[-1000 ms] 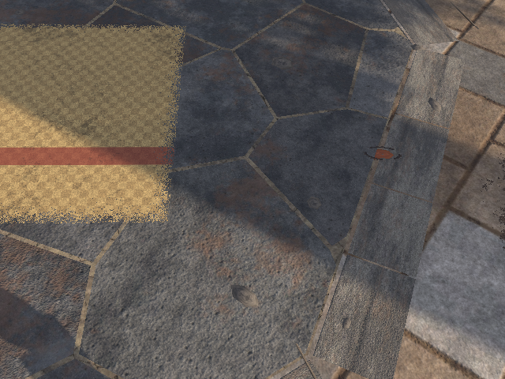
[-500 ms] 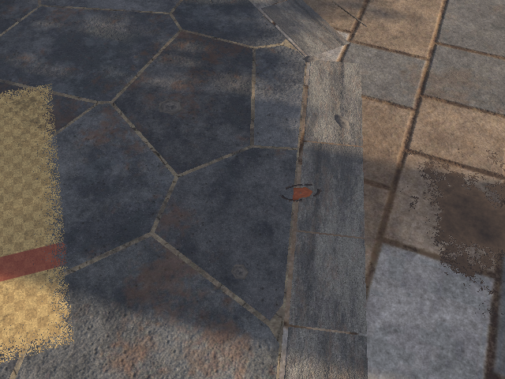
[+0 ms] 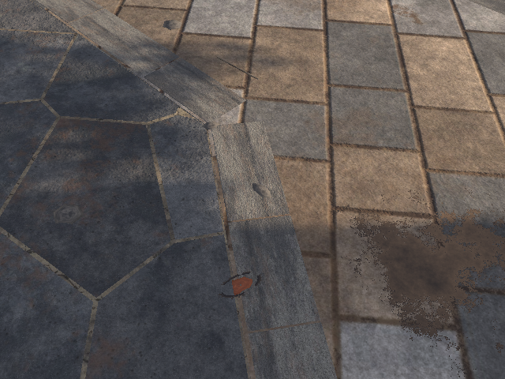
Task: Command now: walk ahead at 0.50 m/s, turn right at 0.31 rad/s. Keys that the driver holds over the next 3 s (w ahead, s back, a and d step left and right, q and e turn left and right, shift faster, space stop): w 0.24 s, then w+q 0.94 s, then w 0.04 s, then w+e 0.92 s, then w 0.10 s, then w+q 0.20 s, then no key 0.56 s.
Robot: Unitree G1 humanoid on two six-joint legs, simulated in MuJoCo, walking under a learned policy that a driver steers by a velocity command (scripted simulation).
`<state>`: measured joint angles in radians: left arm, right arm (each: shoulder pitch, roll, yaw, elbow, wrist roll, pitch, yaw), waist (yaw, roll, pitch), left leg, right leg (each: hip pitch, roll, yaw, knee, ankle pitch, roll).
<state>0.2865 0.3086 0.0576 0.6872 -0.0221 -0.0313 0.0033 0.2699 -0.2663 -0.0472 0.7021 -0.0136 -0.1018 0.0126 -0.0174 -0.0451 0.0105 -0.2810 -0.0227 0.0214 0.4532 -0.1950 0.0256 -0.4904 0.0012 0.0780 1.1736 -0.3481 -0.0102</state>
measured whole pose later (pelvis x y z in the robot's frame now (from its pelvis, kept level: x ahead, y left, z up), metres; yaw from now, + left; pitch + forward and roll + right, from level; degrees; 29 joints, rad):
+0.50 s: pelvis +0.26 -0.05 +0.00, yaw +2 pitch +1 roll -1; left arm 0.21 0.26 0.05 0.71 0.01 -0.08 -0.02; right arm 0.31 -0.32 -0.05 0.81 0.03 -0.05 0.00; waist -0.01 0.05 0.03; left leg -0.49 0.07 -0.05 1.14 -0.33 0.00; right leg -0.25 0.02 -0.09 0.41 -0.18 -0.05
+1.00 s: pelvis +0.51 +0.04 -0.01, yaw +20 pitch +1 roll +0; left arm 0.20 0.30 0.05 0.76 -0.01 -0.11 0.00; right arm 0.23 -0.30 -0.07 0.69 0.01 -0.04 0.03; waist -0.01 -0.01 0.07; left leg -0.36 -0.09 0.00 0.51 -0.17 0.10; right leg -0.43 -0.06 0.03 1.19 -0.39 0.01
